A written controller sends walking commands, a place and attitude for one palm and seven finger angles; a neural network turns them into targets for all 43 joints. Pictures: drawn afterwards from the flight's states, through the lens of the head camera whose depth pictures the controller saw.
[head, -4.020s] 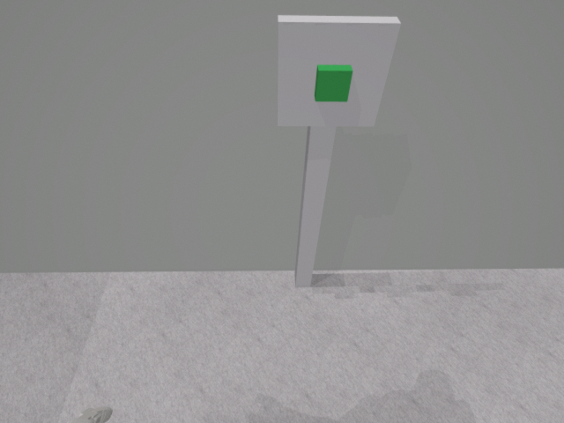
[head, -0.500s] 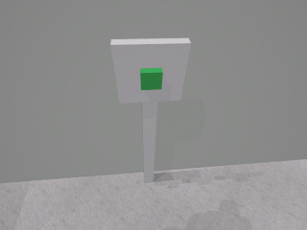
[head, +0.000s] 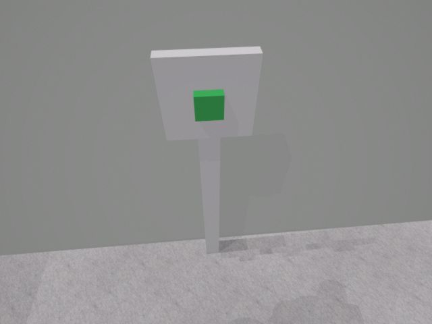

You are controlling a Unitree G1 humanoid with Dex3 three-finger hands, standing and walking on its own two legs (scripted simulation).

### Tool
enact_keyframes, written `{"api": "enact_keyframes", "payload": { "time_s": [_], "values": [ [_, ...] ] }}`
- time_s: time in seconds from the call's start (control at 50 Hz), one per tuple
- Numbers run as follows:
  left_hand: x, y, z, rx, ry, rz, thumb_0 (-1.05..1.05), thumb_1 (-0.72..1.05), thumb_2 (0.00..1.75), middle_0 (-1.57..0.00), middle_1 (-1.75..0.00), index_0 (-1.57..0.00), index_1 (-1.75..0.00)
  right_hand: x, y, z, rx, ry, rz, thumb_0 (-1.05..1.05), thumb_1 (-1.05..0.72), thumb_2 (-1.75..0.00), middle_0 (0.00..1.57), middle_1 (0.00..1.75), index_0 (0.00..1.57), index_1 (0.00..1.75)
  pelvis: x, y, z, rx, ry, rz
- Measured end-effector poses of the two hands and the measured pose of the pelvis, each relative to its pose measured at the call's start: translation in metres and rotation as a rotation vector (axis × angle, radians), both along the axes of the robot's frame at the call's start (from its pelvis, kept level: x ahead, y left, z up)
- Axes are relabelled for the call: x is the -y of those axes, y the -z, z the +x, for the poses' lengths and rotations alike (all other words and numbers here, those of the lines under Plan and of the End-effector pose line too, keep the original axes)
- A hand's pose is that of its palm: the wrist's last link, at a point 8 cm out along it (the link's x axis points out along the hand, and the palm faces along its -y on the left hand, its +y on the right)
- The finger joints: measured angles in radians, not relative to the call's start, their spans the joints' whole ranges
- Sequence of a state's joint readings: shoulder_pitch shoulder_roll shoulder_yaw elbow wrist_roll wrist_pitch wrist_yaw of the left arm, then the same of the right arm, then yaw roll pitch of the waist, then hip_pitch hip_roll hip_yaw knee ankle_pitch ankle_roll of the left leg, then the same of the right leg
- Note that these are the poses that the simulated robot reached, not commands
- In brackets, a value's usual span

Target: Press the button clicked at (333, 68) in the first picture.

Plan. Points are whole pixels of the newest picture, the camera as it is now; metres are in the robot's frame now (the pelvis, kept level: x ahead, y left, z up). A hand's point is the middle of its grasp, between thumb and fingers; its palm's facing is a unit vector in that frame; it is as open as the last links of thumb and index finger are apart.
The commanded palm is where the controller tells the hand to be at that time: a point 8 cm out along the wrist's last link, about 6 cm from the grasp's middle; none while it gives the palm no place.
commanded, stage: look again from close up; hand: left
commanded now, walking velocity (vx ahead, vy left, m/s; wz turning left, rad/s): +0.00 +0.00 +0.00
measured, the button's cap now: (208, 104) +0.52 +0.05 +0.13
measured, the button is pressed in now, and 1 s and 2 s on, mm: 0 0 0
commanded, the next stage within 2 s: shuffle to correct the standing spot in 0.02 s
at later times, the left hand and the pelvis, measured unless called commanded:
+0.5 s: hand out of the picture +0.01 +0.12 -0.18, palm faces +0.07 -0.98 -0.17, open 7.3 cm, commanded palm none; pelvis +0.04 -0.05 -0.01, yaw +3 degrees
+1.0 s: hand out of the picture +0.09 +0.07 -0.17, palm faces +0.14 -0.97 -0.19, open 7.3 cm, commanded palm none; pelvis +0.08 -0.12 +0.00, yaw +7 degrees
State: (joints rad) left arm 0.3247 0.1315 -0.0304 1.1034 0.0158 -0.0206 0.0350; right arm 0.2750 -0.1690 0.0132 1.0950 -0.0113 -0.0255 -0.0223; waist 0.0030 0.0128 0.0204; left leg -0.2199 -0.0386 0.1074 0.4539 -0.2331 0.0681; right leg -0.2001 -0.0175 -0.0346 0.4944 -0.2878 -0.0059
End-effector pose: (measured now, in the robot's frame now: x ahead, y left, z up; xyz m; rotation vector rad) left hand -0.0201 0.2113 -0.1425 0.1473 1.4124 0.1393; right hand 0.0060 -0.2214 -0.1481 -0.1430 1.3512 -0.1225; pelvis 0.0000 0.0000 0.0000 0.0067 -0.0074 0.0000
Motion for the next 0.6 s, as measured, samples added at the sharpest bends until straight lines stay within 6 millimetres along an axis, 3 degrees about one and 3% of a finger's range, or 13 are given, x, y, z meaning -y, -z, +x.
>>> {"api": "enact_keyframes", "payload": {
  "time_s": [0.32,0.44,0.52,0.6],
  "values": [
    [0.020,0.009,0.019,-0.008,-0.006,-0.026,0.01,0.91,0.90,-0.20,-0.30,-0.20,-0.30,0.016,-0.003,0.009,-0.043,0.010,-0.019,0.00,-0.91,-0.90,0.20,0.30,0.19,0.30,0.020,0.002,0.017,-0.016,-0.018,0.007],
    [0.033,0.008,0.024,-0.022,-0.037,-0.015,0.00,0.91,0.90,-0.19,-0.30,-0.20,-0.30,0.033,0.001,0.013,-0.083,0.010,-0.021,0.00,-0.91,-0.90,0.20,0.30,0.20,0.30,0.037,0.005,0.030,-0.040,-0.040,0.004],
    [0.045,0.011,0.024,-0.023,-0.075,-0.012,0.00,0.91,0.90,-0.19,-0.30,-0.20,-0.30,0.047,0.003,0.026,-0.097,-0.010,-0.036,0.00,-0.91,-0.90,0.20,0.30,0.20,0.30,0.049,0.008,0.040,-0.046,-0.064,-0.011],
    [0.059,0.017,0.018,-0.042,-0.122,-0.028,0.00,0.91,0.90,-0.19,-0.30,-0.20,-0.30,0.056,0.003,0.054,-0.092,-0.051,-0.060,0.00,-0.91,-0.90,0.20,0.30,0.19,0.30,0.055,0.011,0.049,-0.038,-0.098,-0.025]
  ]
}}
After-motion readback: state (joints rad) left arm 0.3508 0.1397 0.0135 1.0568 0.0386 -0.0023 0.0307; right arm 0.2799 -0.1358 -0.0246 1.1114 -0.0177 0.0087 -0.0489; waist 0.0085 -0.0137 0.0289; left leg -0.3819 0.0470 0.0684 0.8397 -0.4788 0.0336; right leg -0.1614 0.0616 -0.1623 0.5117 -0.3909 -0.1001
